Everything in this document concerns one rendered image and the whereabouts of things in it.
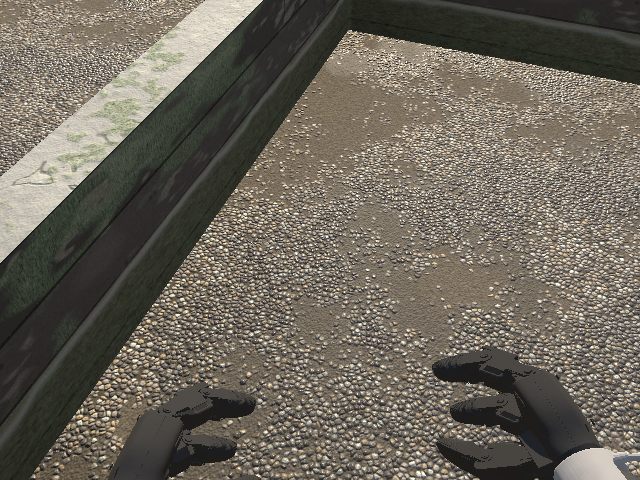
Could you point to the left robot hand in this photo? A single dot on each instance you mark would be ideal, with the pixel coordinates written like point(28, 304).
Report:
point(161, 445)

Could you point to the robot right forearm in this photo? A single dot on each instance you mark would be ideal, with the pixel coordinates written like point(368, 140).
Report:
point(592, 464)

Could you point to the right robot hand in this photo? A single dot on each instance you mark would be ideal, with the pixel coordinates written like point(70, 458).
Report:
point(532, 404)

